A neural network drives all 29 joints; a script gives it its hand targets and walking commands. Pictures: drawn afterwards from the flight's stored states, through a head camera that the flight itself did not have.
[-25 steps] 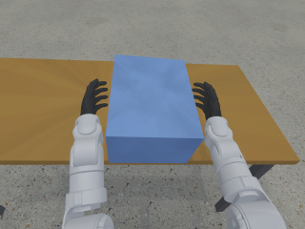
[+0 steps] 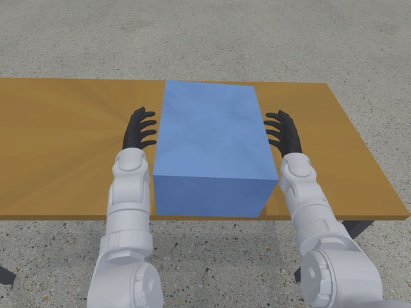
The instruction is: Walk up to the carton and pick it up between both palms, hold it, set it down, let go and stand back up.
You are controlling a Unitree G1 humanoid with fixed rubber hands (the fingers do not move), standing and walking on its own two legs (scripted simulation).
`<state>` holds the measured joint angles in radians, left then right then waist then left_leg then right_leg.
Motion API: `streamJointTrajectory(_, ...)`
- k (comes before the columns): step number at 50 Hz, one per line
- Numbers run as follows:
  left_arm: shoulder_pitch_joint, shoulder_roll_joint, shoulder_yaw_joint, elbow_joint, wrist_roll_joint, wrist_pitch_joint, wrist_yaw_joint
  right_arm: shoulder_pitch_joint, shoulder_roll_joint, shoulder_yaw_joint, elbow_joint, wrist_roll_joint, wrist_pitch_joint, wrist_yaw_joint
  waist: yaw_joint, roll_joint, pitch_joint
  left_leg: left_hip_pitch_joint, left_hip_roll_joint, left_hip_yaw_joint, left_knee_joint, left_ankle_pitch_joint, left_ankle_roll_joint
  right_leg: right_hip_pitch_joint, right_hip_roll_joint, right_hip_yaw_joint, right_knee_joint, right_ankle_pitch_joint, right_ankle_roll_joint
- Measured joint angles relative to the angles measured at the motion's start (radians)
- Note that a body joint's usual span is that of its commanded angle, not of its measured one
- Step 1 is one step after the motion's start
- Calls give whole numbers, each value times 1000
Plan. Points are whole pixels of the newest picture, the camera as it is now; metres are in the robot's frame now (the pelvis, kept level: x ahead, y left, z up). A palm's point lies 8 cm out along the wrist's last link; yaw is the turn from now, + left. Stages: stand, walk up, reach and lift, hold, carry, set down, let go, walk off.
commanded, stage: set down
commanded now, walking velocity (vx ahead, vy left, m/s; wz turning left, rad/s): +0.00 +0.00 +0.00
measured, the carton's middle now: (209, 144) +0.45 +0.02 +0.06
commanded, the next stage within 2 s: none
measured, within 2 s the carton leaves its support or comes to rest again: rests again in 1.58 s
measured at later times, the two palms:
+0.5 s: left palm (144, 150) +0.41 +0.16 +0.09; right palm (286, 144) +0.43 -0.15 +0.09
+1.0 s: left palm (152, 153) +0.41 +0.14 +0.07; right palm (292, 145) +0.43 -0.17 +0.08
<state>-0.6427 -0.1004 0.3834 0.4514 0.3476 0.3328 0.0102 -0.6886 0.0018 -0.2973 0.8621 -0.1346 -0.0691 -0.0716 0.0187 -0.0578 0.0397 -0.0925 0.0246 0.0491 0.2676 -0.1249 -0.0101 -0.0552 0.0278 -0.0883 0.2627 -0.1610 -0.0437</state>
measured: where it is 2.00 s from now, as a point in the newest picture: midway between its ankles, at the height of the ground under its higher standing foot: outside the picture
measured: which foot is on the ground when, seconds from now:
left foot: down 0.00-1.00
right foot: down 0.00-1.00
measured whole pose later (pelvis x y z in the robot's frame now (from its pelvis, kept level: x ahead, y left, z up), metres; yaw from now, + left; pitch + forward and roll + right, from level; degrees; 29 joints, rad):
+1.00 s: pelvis +0.01 +0.00 +0.00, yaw -2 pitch +9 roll +1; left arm -0.73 -0.12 0.49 0.78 0.32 0.08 0.11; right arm -0.84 -0.05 -0.51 1.08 -0.31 -0.16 0.02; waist 0.05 -0.02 -0.10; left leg -0.32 0.03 0.08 0.28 -0.12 -0.01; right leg -0.32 0.03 -0.06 0.32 -0.17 -0.05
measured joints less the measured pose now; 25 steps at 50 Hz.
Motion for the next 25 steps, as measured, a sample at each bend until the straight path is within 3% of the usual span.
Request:
streamJointTrajectory(11,-25,3,24,130,-21,-102,38,-64,-8,-93,97,-68,-49,38,17,7,-49,-66,7,7,1,-3,-5,-70,6,7,2,-1,-5)
streamJointTrajectory(25,0,-14,37,172,-39,-168,66,-75,-31,-83,151,-76,-86,51,13,33,-79,-116,7,11,19,-26,-7,-122,5,11,22,-21,3)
